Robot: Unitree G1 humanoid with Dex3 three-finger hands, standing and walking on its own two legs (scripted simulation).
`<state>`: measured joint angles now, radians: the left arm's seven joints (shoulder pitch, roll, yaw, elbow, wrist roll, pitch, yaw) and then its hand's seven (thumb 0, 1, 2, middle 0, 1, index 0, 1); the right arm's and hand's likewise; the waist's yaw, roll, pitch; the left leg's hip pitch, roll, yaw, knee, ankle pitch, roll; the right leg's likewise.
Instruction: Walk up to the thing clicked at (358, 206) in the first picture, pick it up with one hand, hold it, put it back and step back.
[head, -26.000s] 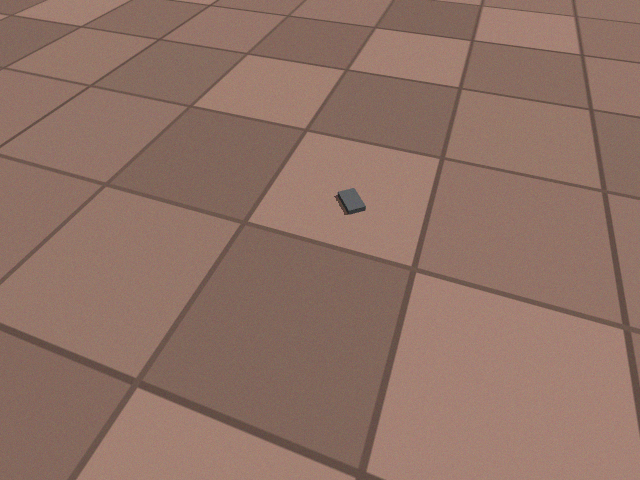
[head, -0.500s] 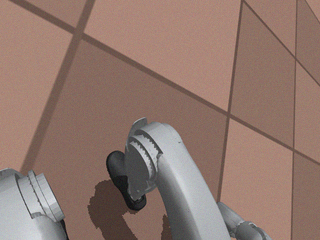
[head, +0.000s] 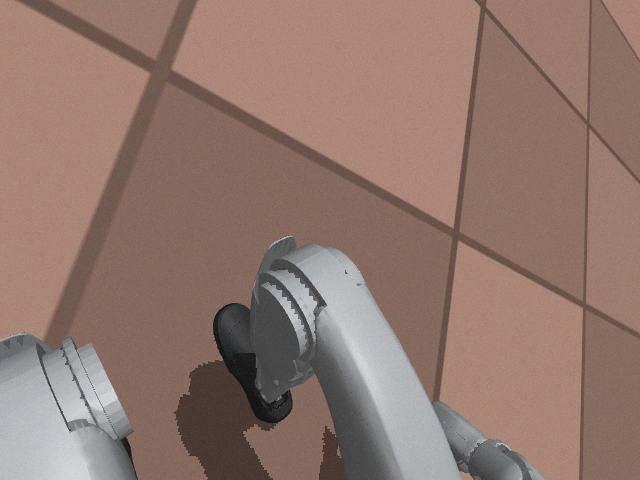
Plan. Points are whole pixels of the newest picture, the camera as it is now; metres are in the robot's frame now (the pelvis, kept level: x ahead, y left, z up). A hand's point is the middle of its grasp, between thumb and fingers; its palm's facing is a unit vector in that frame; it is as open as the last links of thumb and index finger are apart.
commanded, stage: close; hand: left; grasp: from above
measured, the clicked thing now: out of the picture +0.46 +0.37 -0.30
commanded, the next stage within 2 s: settle in 0.14 s
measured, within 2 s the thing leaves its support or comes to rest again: leaves its support in 0.54 s
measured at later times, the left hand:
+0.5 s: hand out of the picture +0.45 +0.36 -0.26, palm faces -0.45 -0.16 -0.88, open 10.5 cm
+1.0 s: hand out of the picture +0.45 +0.38 -0.18, palm faces -0.46 -0.12 -0.88, open 10.4 cm
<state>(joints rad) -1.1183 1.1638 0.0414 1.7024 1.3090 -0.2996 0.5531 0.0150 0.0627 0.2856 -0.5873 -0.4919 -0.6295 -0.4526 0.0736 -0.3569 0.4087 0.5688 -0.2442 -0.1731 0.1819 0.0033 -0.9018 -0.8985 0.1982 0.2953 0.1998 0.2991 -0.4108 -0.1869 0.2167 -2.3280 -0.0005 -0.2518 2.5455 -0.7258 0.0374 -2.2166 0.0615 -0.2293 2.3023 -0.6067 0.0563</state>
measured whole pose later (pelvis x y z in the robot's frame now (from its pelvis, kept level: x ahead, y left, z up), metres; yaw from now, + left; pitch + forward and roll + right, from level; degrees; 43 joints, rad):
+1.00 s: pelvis +0.00 +0.00 +0.01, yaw +3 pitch +32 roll -15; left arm -0.98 0.96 0.05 1.32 1.24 -0.23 0.24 0.01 0.05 0.08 -0.77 -0.31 -0.81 -0.27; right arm 0.17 -0.35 0.21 0.58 -0.15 -0.05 0.17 0.00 -0.91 -0.90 0.20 0.30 0.20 0.30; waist -0.30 -0.05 0.06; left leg -2.35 -0.02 -0.19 2.47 -0.70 0.04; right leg -2.24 0.02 -0.18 2.28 -0.63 0.03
